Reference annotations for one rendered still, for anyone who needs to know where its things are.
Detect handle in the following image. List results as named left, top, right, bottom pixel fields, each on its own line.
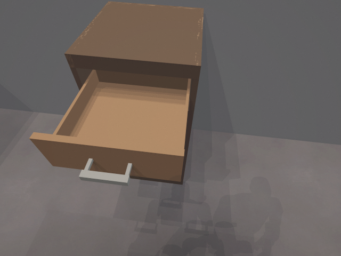
left=79, top=158, right=132, bottom=186

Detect cabinet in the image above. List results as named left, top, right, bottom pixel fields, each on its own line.
left=65, top=1, right=204, bottom=185

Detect drawer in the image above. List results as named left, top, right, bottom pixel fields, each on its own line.
left=29, top=70, right=191, bottom=182

